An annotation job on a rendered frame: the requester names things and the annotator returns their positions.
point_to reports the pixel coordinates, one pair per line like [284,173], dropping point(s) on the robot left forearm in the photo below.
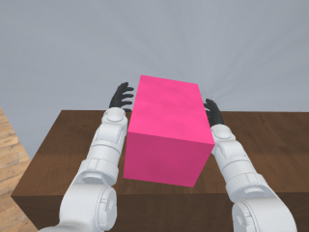
[101,165]

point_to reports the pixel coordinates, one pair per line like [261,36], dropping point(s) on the robot right forearm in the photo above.
[242,180]

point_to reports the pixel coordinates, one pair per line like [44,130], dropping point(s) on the pedestal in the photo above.
[276,142]

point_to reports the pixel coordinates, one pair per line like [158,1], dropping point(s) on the carton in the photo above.
[169,138]

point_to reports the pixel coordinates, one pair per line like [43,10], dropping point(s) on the robot right upper arm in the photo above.
[262,214]

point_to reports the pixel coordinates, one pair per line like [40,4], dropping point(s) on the left robot hand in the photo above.
[116,101]

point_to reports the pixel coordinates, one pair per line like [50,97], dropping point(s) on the right robot hand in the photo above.
[214,113]

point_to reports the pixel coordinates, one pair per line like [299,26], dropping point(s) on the robot left upper arm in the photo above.
[87,208]

